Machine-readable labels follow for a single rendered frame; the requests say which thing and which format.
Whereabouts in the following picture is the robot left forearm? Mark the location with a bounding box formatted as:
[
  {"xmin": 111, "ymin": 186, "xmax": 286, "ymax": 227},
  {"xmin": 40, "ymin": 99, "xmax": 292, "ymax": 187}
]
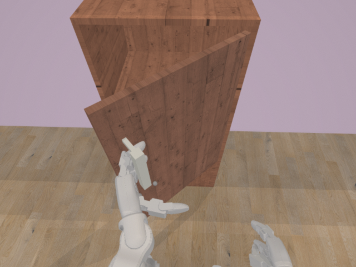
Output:
[{"xmin": 108, "ymin": 212, "xmax": 155, "ymax": 267}]

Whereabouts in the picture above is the robot right hand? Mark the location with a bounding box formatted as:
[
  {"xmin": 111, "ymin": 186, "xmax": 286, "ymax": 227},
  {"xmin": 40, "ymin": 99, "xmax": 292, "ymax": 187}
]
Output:
[{"xmin": 249, "ymin": 220, "xmax": 293, "ymax": 267}]

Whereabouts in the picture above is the robot left hand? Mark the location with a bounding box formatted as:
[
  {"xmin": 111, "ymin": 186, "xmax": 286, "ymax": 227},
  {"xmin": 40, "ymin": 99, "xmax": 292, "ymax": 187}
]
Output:
[{"xmin": 115, "ymin": 141, "xmax": 189, "ymax": 219}]

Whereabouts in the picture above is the handle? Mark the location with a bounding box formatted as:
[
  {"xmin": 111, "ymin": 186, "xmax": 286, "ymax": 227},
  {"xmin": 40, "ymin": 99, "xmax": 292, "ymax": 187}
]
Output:
[{"xmin": 122, "ymin": 137, "xmax": 152, "ymax": 190}]

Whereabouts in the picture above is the cupboard door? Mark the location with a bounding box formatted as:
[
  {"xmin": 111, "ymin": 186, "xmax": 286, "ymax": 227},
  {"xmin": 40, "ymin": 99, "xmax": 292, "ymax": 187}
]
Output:
[{"xmin": 84, "ymin": 30, "xmax": 251, "ymax": 217}]

